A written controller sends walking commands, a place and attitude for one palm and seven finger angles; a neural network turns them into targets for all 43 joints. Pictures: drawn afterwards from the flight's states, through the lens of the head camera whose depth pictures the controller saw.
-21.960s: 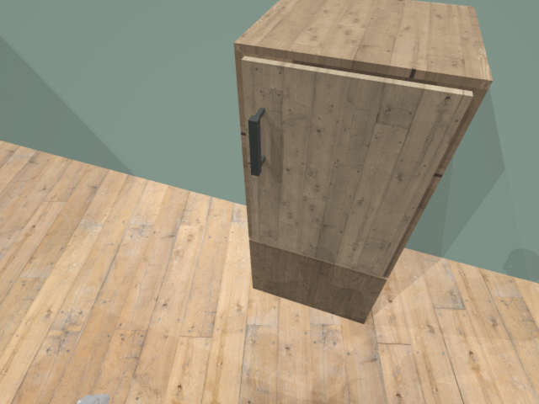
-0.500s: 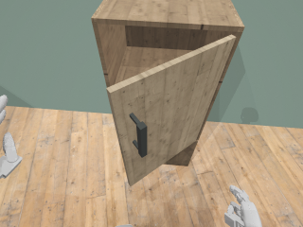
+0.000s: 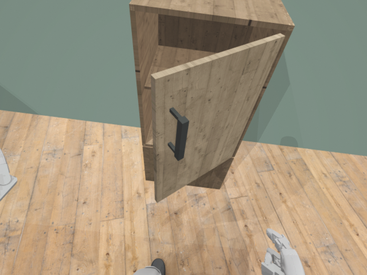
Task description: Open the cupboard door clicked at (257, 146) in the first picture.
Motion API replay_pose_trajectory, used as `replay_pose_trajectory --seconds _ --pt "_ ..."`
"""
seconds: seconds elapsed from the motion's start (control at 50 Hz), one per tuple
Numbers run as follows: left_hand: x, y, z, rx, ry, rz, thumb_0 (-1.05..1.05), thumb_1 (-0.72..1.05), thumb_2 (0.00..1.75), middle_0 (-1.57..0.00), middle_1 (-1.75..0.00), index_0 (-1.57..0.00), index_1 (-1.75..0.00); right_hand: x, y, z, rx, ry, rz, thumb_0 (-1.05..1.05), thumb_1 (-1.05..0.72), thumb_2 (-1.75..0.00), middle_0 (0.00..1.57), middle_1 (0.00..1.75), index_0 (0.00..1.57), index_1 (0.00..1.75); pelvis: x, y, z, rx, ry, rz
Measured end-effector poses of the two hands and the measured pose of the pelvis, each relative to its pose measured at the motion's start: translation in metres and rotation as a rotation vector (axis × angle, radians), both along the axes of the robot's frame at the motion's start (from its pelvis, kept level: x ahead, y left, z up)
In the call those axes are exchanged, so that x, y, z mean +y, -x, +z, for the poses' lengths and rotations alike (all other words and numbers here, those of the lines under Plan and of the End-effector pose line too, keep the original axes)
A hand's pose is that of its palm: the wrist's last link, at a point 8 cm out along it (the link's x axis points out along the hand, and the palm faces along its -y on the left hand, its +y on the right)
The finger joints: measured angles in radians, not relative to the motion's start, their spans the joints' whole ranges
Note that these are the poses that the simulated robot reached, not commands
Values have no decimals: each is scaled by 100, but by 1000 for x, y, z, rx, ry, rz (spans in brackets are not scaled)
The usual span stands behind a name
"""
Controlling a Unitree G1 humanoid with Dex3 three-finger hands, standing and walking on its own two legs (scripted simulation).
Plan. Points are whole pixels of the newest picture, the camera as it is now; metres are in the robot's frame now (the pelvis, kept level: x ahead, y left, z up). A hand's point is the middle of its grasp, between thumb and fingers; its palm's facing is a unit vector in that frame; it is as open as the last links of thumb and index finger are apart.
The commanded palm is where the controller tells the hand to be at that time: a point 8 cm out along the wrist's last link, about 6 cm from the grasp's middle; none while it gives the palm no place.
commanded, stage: stop stepping back and stand still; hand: left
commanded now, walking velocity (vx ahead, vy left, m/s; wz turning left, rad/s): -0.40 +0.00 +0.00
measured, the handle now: (176, 135) +0.44 +0.05 +0.04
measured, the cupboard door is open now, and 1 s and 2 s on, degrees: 41 41 41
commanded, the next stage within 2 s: let the arm hang, fingers relaxed in 0.80 s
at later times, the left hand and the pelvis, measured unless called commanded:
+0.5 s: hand out of the picture +0.10 +0.25 +0.18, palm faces +0.31 -0.83 -0.47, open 7.4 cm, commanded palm +0.07 +0.29 +0.18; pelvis -0.10 +0.01 +0.01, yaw -6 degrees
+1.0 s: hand (29, 264) +0.13 +0.26 +0.06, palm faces +0.23 -0.85 -0.47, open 7.4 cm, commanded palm none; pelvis -0.11 +0.01 +0.00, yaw -1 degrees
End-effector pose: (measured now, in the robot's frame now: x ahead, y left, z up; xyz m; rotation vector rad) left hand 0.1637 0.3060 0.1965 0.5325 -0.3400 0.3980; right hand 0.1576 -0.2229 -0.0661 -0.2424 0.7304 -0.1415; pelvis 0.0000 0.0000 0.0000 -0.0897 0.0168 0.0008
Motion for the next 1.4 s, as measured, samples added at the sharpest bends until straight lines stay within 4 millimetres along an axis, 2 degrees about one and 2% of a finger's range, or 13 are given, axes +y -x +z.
replay_pose_trajectory --seconds 0.14,0.3,0.46,0.54,0.66,0.8,0.9,0.96,1.02,1.1,1.16,1.24,1.4 --pt "-25 24 -9 31 2 -107 2 89 90 -21 -30 -21 -30 -3 33 -12 14 -6 16 1 -90 -90 21 30 20 30 -2 40 -6 5 -40 -76" --pt "-16 29 -17 51 32 -140 2 89 90 -21 -30 -22 -30 -13 93 3 -36 29 -108 1 -90 -90 21 30 20 30 5 70 -4 -46 -72 -90" --pt "-24 91 -1 111 -28 -144 2 89 90 -21 -30 -21 -30 -24 152 3 40 28 -119 1 -90 -90 20 30 20 30 6 102 8 -26 -86 -99" --pt "-7 99 -4 71 5 -72 1 89 90 -21 -30 -22 -30 -27 174 -1 88 59 -146 1 -90 -90 20 30 20 30 13 105 11 -14 -102 -111" --pt "13 84 -20 19 73 -32 2 89 90 -21 -30 -21 -30 -19 179 -11 50 86 -168 2 -90 -90 20 30 20 30 30 113 -4 -38 -92 -73" --pt "-11 87 -2 61 -40 -117 2 89 90 -21 -30 -21 -30 13 168 -13 5 -52 -122 1 -90 -90 20 30 20 30 19 113 1 -43 -96 -84" --pt "-19 89 -2 98 -82 -95 2 89 90 -21 -30 -21 -30 13 154 -29 38 -97 -82 1 -90 -90 21 30 20 30 10 109 -3 -38 -79 -90" --pt "-9 74 -51 292 4 -40 1 89 90 -20 -30 -21 -30 5 150 -43 118 -121 -47 1 -90 -90 21 30 20 30 12 108 -2 -13 -90 -47" --pt "-6 72 -146 633 225 49 0 90 90 -20 -30 -20 -30 -1 153 -56 219 -117 -39 1 -90 -90 20 30 20 30 15 107 -2 -16 -103 -6" --pt "-40 118 -271 1110 448 61 1 91 90 -19 -30 -20 -30 -3 168 -62 308 -78 -54 1 -91 -90 20 30 20 30 18 106 -7 -30 -88 6" --pt "-77 176 -329 1412 581 37 1 91 90 -19 -30 -20 -30 -2 190 -62 403 -42 -71 1 -91 -90 20 30 20 30 19 105 -6 -39 -80 -3" --pt "-65 211 -337 1467 666 160 -6 103 90 -21 -30 -21 -30 5 221 -59 553 -25 -68 1 -91 -90 20 30 20 30 17 101 3 -28 -77 7" --pt "-42 266 -325 1668 603 264 -2 97 90 -20 -30 -20 -30 29 254 -70 667 -102 -113 1 -91 -90 20 30 20 30 25 95 11 -35 -84 -6"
